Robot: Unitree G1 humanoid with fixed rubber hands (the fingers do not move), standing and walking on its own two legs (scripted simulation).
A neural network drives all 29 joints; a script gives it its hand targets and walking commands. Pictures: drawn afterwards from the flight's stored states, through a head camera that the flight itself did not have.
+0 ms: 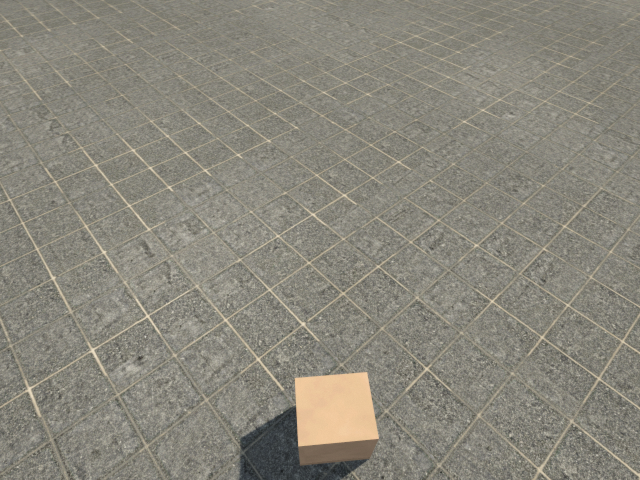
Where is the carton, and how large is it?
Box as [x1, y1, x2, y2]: [295, 372, 378, 465]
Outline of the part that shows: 366,372 295,378 297,432 300,465 369,458 378,439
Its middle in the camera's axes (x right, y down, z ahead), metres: +0.04 +0.49 +1.09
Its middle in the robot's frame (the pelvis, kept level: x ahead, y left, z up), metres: +0.42 -0.03 -0.67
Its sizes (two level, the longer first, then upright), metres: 0.200 0.171 0.205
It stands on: the floor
